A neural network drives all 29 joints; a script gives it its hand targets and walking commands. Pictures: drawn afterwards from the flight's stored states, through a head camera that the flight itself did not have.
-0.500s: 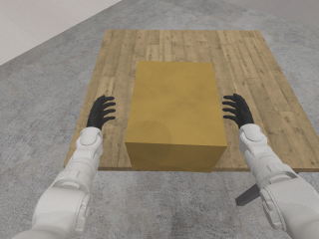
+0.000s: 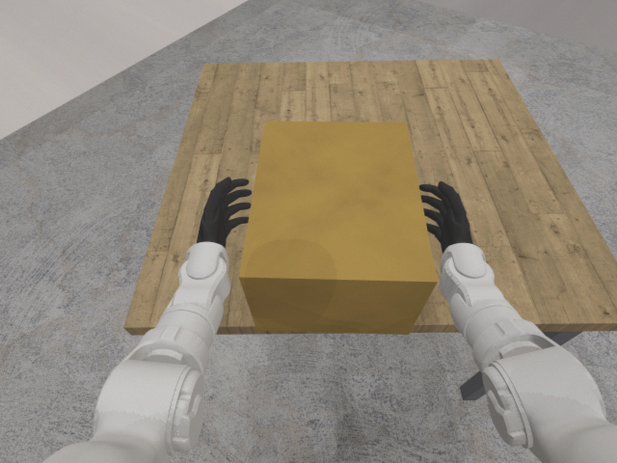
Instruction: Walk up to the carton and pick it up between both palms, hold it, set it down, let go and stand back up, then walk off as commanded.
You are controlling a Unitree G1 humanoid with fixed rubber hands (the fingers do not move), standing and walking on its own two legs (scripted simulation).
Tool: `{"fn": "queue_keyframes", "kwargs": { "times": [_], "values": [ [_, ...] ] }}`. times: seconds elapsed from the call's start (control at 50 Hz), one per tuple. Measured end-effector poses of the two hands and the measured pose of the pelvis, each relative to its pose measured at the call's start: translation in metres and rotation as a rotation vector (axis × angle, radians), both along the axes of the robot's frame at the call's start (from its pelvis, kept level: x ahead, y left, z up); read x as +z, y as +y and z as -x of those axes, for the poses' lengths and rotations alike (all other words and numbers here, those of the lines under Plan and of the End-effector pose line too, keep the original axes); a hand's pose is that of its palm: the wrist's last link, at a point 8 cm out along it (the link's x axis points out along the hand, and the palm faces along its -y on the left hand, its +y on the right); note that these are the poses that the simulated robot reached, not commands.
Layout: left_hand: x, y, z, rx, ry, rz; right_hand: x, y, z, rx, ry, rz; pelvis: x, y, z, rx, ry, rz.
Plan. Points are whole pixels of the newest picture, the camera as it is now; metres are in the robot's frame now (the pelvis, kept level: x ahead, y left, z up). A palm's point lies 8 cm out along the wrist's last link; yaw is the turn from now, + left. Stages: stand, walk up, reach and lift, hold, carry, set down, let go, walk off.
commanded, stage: reach and lift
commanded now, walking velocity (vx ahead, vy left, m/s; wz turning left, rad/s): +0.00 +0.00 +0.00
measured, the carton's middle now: (333, 223) +0.46 -0.03 +0.00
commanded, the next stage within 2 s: none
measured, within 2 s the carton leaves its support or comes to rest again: neither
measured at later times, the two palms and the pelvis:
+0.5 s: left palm (218, 247) +0.39 +0.14 +0.04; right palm (451, 240) +0.39 -0.19 +0.04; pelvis +0.00 +0.00 +0.00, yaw +0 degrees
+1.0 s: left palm (219, 247) +0.39 +0.14 +0.04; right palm (451, 244) +0.38 -0.19 +0.04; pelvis +0.00 -0.01 +0.00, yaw -1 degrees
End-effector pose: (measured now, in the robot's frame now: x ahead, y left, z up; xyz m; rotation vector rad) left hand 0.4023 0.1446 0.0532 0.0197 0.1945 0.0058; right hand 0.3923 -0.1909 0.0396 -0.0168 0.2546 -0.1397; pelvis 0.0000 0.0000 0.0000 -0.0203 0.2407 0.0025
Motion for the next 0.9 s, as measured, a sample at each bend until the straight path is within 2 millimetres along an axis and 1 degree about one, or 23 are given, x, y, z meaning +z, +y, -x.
{"fn": "queue_keyframes", "kwargs": {
  "times": [0.22, 0.52, 0.9],
  "values": [
    [-0.011, -0.001, 0.008, 0.026, 0.015, 0.0, -0.001, 0.002, 0.001, -0.05, -0.006, -0.028, 0.0, 0.0, 0.0, 0.0, 0.0, 0.0],
    [-0.014, -0.003, 0.01, 0.052, -0.009, 0.009, -0.002, 0.004, 0.003, -0.058, -0.025, -0.007, 0.0, -0.001, -0.001, -0.007, 0.0, -0.003],
    [-0.015, -0.004, 0.009, 0.045, -0.015, 0.009, -0.002, 0.004, 0.007, -0.069, -0.036, 0.008, 0.004, -0.008, -0.003, -0.018, -0.018, -0.016]
  ]
}}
